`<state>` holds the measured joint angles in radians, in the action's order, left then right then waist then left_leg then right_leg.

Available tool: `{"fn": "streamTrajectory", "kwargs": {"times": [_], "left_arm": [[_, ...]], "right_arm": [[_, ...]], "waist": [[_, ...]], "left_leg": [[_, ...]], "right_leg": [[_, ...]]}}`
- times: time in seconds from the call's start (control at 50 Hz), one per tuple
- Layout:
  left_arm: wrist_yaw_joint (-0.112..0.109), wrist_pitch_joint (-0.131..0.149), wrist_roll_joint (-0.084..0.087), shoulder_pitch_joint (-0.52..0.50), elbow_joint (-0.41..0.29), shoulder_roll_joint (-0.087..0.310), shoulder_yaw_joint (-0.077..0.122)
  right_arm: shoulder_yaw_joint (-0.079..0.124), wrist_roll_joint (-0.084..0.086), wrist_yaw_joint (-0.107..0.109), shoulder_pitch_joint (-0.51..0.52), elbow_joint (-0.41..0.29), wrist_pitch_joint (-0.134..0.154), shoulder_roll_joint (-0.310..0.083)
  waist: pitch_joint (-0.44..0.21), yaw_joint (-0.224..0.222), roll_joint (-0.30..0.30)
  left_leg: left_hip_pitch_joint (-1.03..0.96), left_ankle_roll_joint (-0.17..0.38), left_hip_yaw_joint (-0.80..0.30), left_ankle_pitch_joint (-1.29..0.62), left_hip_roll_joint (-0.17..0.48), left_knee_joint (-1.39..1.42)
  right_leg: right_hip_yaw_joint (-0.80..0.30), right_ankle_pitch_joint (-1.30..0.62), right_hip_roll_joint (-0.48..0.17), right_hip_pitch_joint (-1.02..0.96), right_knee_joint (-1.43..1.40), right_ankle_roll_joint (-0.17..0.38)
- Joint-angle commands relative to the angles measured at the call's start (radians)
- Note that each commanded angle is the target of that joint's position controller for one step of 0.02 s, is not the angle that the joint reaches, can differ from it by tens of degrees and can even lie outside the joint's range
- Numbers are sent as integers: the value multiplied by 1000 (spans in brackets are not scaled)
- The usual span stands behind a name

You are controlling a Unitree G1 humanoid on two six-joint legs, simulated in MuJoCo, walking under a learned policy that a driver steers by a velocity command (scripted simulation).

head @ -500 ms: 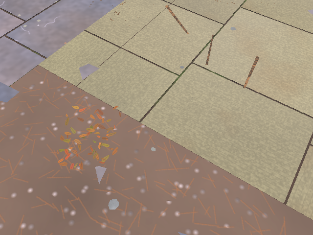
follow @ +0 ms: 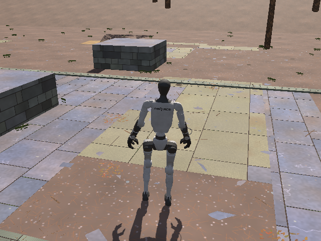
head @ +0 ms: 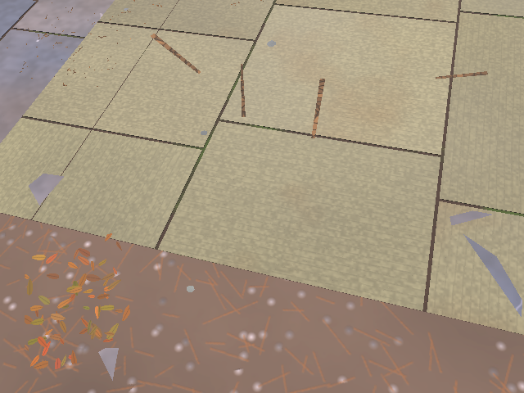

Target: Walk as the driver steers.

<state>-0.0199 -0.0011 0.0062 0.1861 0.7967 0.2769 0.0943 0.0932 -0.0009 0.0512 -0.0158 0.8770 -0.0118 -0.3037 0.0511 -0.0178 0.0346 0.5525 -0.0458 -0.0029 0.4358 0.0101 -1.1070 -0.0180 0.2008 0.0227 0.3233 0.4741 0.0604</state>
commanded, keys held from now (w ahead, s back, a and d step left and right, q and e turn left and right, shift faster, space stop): e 0.62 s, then no key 0.38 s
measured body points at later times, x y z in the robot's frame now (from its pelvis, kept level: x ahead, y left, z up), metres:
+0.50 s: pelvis +0.02 +0.04 +0.00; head +0.07 +0.06 +0.45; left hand +0.25 +0.29 -0.11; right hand +0.05 -0.27 -0.10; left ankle +0.06 +0.15 -0.74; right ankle -0.03 -0.08 -0.66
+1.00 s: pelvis +0.00 -0.01 +0.00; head +0.02 -0.04 +0.45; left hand +0.27 +0.14 -0.09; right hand -0.04 -0.32 -0.13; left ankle +0.06 +0.13 -0.69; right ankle -0.03 -0.10 -0.74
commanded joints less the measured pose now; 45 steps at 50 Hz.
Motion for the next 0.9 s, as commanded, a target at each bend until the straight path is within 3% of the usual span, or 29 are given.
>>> {"fn": "streamTrajectory", "kwargs": {"times": [0.02,0.08,0.16,0.22,0.26,0.3,0.32,0.34,0.36,0.38,0.4,0.42,0.44,0.48,0.54,0.6,0.66,0.7,0.74,0.76,0.78,0.8,0.82,0.84,0.86,0.9], "left_arm": [[-18,12,3,-17,-76,159,33],[-26,4,7,-7,-80,178,38],[-26,-7,3,-33,-96,192,41],[-21,-15,1,-54,-108,191,39],[-20,-21,3,-69,-119,190,36],[-25,-31,14,-104,-135,184,30],[-30,-36,17,-102,-143,168,24],[-30,-38,10,-59,-149,114,10],[-26,-28,16,-9,-173,105,13],[-18,-16,2,-12,-164,198,36],[-14,-19,13,-4,-142,240,54],[-17,-30,13,11,-121,220,55],[-18,-41,8,12,-118,198,51],[-9,-48,18,-13,-139,151,36],[-5,-43,21,-87,-188,122,19],[9,-42,14,-96,-213,106,5],[20,-47,12,-76,-216,115,4],[26,-51,11,-46,-209,117,8],[27,-51,7,33,-174,124,16],[17,-50,8,65,-169,174,30],[-1,-50,-7,59,-199,267,40],[12,-27,-36,72,-201,214,20],[21,-7,-38,34,-192,193,14],[21,4,-28,-15,-182,178,11],[18,9,-20,-50,-182,161,4],[10,16,-21,-85,-171,129,-13]], "right_arm": [[20,5,5,-2,-50,15,-73],[13,6,5,19,-56,16,-56],[11,8,-6,24,-57,21,-64],[13,12,-16,5,-57,33,-76],[14,15,-26,-23,-55,44,-84],[17,16,-38,-94,-39,55,-89],[25,11,-40,-135,-27,57,-112],[40,-8,-35,-156,-30,51,-182],[46,-36,-30,-129,-36,41,-239],[34,-43,-28,-98,-64,43,-189],[20,-35,-21,-47,-87,43,-133],[13,-20,-17,-7,-97,38,-108],[7,-5,-12,-2,-103,36,-93],[2,-6,-2,-34,-97,26,-100],[10,-13,10,-111,-86,15,-131],[23,-7,3,-106,-97,9,-171],[29,3,-15,-103,-102,6,-193],[29,20,-25,-100,-97,7,-199],[16,37,-31,-104,-83,8,-167],[-1,14,-40,-162,-65,13,-113],[-34,-45,-55,-168,-101,22,-30],[-11,-15,-42,-95,-114,19,-98],[2,13,-34,-73,-112,11,-138],[6,17,-28,-85,-101,3,-136],[10,11,-20,-101,-79,-5,-138],[11,2,-14,-138,-64,-11,-126]], "waist": [[-185,25,-136],[-172,9,-151],[-146,0,-176],[-145,0,-191],[-154,8,-203],[-163,54,-199],[-167,67,-172],[-195,36,10],[-159,-18,257],[-154,-2,202],[-136,-15,123],[-108,-29,90],[-90,-17,92],[-66,5,103],[-83,59,124],[-106,67,136],[-106,62,145],[-104,43,142],[-114,-2,105],[-158,6,-29],[-195,43,-344],[-236,-30,-254],[-172,-17,-194],[-132,5,-186],[-115,14,-168],[-112,43,-168]], "left_leg": [[91,-5,-62,-76,2,33],[69,-23,-73,-101,-10,178],[-30,-34,-79,-113,-27,308],[-93,-28,-85,-88,-41,388],[-142,-17,-85,-85,-49,468],[-261,4,-67,-201,-51,661],[-364,24,-82,-316,-6,759],[-500,93,-254,-430,192,786],[-529,272,-495,-667,370,799],[-476,354,-524,-663,443,809],[-443,316,-405,-608,374,796],[-425,261,-302,-534,298,787],[-427,240,-248,-504,265,789],[-418,243,-158,-520,228,805],[-530,269,-127,-558,256,809],[-524,271,-76,-585,281,802],[-465,264,-42,-600,286,786],[-460,248,-44,-588,292,746],[-388,177,-3,-516,255,641],[-272,93,71,-352,197,499],[-21,-8,139,206,79,216],[-8,-22,11,262,57,67],[-2,-18,-10,207,70,2],[11,-13,-20,141,76,4],[6,-15,-30,85,82,11],[-69,-27,-27,-22,67,11]], "right_leg": [[-273,-477,-239,-253,-120,172],[-301,-385,-227,-254,-122,168],[-350,-241,-206,-169,-130,167],[-404,-255,-196,-153,-110,164],[-444,-313,-188,-165,-83,154],[-451,-324,-148,-147,-35,113],[-428,-231,-107,-93,7,69],[-315,43,-8,43,194,13],[-161,454,153,264,374,-41],[-163,456,65,297,599,-76],[-157,373,39,283,679,-86],[-137,307,27,284,712,-103],[-127,252,22,307,749,-120],[-75,195,13,309,733,-140],[-37,175,-27,334,579,-161],[4,186,-64,232,430,-155],[54,189,-49,101,300,-129],[65,144,-33,31,169,-98],[77,-49,-3,-153,-75,-41],[-47,-288,-89,-325,-115,-6],[-365,-735,-370,-464,-64,123],[-402,-648,-435,-319,-96,276],[-324,-532,-368,-266,-121,257],[-262,-420,-307,-236,-133,203],[-230,-363,-277,-217,-141,168],[-177,-408,-243,-152,-154,158]]}}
